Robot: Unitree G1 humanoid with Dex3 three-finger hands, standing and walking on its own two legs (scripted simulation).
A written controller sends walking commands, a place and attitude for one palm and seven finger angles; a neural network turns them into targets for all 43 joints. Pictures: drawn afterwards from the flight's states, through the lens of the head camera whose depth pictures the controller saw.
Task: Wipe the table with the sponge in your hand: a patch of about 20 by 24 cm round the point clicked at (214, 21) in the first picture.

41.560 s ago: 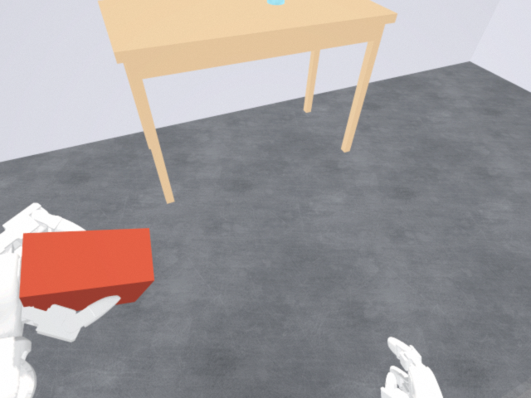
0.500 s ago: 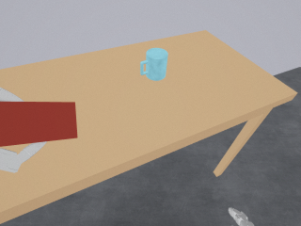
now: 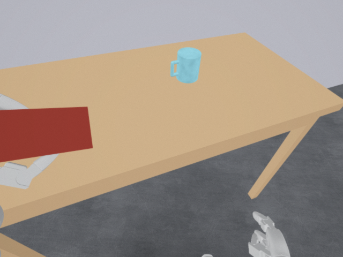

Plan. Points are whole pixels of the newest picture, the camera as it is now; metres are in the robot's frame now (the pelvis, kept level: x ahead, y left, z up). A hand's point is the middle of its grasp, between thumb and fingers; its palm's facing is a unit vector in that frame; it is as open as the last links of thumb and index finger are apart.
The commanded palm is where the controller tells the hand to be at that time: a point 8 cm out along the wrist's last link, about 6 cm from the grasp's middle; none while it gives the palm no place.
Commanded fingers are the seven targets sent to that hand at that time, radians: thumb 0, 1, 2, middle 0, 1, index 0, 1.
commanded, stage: step back with the hand held close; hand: left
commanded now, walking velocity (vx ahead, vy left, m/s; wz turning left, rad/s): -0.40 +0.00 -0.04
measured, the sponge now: (54, 133) +0.25 +0.21 +0.23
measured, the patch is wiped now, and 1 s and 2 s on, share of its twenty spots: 1.00 1.00 1.00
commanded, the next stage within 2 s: stop stepping back and stand still in 0.64 s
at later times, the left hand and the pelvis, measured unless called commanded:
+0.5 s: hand (44, 168) +0.18 +0.19 +0.24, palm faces +0.32 -0.84 -0.44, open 9.8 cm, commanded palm +0.11 +0.26 +0.26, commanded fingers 0.00 0.10 1.30 -1.20 -1.60 -1.20 -1.60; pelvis -0.06 -0.02 +0.02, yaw -2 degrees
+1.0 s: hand out of the picture +0.02 +0.21 +0.24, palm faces +0.35 -0.88 -0.34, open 9.8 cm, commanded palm -0.04 +0.27 +0.26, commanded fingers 0.00 0.10 1.30 -1.20 -1.60 -1.20 -1.60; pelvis -0.22 +0.00 +0.01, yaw -4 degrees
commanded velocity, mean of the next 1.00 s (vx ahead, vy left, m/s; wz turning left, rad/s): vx -0.20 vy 0.01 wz -0.03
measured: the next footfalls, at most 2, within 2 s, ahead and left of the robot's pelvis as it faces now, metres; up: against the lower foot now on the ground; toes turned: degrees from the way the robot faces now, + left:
right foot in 0.24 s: +0.02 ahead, -0.12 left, +0.00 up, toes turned +0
left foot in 0.62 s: -0.12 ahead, +0.17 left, +0.00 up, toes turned +2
